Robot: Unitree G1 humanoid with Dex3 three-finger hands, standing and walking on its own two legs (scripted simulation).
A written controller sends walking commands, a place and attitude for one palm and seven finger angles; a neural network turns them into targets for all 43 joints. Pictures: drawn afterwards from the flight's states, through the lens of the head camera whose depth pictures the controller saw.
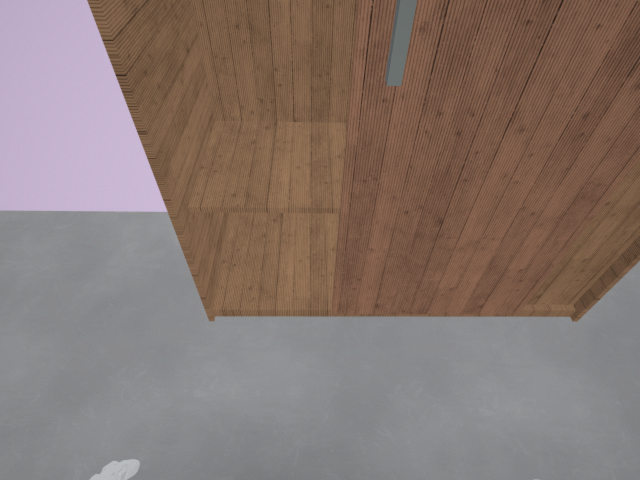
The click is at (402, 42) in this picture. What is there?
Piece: wardrobe's sliding door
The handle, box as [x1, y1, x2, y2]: [385, 0, 416, 85]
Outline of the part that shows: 416,0 397,0 385,77 387,85 400,85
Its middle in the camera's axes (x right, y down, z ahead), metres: +0.13 -0.37 +0.60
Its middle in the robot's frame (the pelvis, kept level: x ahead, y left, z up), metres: +0.74 -0.08 +0.28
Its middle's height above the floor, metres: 1.04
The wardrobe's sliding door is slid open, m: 0.42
